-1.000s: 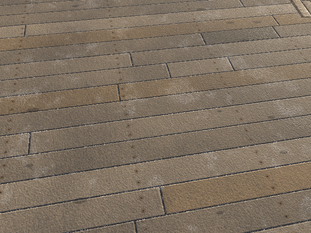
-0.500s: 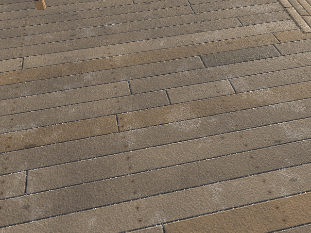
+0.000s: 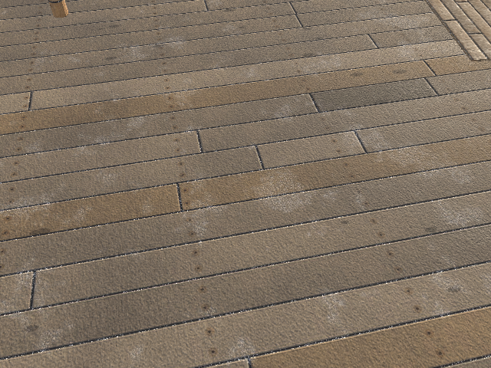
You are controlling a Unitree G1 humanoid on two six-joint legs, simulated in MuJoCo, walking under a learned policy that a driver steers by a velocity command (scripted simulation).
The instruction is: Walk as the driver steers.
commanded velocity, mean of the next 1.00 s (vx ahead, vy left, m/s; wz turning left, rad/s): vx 0.01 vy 0.00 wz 0.00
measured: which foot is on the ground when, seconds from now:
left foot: down 0.00-1.00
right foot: down 0.00-1.00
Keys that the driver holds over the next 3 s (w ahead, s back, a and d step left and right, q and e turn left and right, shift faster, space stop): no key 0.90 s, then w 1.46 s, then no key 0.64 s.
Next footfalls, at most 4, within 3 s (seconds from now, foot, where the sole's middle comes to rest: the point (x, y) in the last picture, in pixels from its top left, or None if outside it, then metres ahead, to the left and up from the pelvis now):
1.68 left None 0.51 0.10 -0.77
2.24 right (299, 267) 0.82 -0.14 -0.77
2.72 left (231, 218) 1.01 0.07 -0.77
2.94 right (305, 243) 0.91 -0.17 -0.77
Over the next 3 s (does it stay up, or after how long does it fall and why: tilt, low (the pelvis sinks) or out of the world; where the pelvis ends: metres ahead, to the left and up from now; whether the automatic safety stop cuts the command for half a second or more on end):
stays up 0.90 -0.04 0.00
